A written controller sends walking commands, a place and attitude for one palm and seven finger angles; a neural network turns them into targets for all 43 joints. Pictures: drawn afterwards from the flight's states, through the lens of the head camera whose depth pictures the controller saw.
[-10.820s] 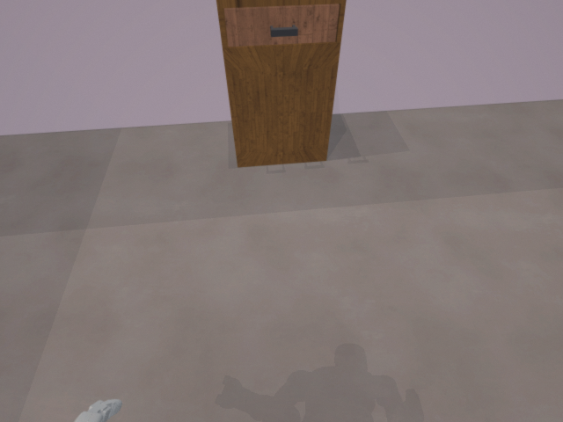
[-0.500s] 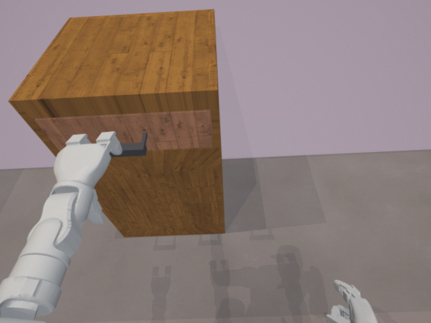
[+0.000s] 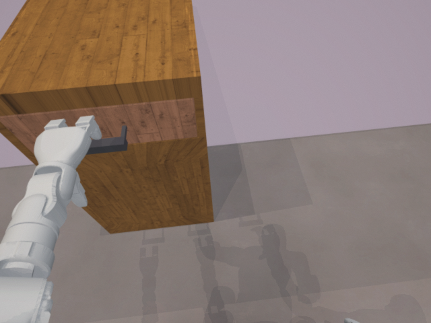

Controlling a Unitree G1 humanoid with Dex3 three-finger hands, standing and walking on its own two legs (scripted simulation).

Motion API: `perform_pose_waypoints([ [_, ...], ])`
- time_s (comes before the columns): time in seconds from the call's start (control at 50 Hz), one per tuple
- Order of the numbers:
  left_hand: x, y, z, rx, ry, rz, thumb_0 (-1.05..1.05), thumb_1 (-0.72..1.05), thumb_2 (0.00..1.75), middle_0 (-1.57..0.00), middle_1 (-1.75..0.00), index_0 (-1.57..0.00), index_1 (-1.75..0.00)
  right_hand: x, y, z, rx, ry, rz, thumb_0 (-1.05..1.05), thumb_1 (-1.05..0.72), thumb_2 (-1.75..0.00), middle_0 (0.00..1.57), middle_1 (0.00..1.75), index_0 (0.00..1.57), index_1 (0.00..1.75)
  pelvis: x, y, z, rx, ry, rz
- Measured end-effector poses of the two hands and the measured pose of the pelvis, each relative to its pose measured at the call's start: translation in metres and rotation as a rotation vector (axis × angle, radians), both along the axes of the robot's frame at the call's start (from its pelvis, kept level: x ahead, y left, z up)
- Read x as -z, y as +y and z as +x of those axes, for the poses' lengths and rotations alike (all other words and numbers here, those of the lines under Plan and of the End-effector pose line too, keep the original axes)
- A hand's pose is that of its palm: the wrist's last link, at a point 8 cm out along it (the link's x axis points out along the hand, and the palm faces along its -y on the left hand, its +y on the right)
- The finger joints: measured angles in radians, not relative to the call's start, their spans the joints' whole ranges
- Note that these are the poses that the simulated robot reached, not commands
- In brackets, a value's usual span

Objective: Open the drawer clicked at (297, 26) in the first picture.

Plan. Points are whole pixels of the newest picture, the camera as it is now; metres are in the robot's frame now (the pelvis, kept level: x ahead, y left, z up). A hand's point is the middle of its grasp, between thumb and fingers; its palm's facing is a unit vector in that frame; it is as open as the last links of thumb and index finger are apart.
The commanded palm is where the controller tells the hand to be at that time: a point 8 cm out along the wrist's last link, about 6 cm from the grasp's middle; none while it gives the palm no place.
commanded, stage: move the hooked fingers above the handle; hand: left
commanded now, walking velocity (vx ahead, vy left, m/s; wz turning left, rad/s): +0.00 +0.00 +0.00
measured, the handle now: (105, 138) +0.52 +0.31 -0.03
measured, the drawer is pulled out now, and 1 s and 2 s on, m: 0.00 0.00 0.00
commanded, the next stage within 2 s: lower the fingers behind the handle in 1.94 s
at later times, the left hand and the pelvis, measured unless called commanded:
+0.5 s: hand (84, 146) +0.45 +0.31 +0.03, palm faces -0.06 -0.01 -1.00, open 13.8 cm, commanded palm +0.44 +0.31 +0.09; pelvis -0.01 +0.02 -0.01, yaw +0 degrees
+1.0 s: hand (88, 141) +0.47 +0.31 +0.02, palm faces -0.07 -0.02 -1.00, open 13.8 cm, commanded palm +0.45 +0.31 +0.08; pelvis +0.00 +0.01 -0.02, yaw -1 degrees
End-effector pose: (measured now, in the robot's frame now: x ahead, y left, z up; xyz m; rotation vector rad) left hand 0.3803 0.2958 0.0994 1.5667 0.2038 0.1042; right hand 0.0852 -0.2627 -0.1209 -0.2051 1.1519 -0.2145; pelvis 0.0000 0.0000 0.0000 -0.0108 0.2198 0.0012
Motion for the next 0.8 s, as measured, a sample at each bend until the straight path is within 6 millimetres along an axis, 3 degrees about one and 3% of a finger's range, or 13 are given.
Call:
perform_pose_waypoints([
  [0.2,0.005,0.003,0.021,0.079,-0.037,-0.023,0.0,-0.49,0.3,-0.32,-1.2,-0.32,-1.2,0.002,0.005,-0.024,0.019,0.063,-0.024,0.0,-0.9,-0.9,0.2,0.3,0.2,0.3,0.006,0.013,-0.002,0.001,0.041,-0.012],
  [0.4,0.017,0.017,0.04,0.016,-0.004,0.006,0.0,-0.49,0.3,-0.32,-1.2,-0.32,-1.2,0.007,0.015,-0.053,0.036,0.142,-0.013,0.0,-0.9,-0.9,0.2,0.3,0.2,0.3,0.011,0.021,-0.007,-0.001,0.076,-0.022],
  [0.66,0.019,0.011,0.075,0.035,-0.008,-0.01,0.0,-0.49,0.3,-0.32,-1.2,-0.32,-1.2,0.007,0.011,-0.093,0.079,0.247,-0.044,0.0,-0.9,-0.9,0.2,0.3,0.2,0.3,0.018,0.023,-0.007,0.003,0.127,-0.034],
  [0.8,0.022,0.011,0.078,0.023,0.005,-0.011,0.0,-0.49,0.3,-0.32,-1.2,-0.32,-1.21,0.009,0.009,-0.104,0.095,0.291,-0.036,0.0,-0.9,-0.9,0.2,0.3,0.2,0.3,0.019,0.021,-0.004,0.014,0.142,-0.034],
])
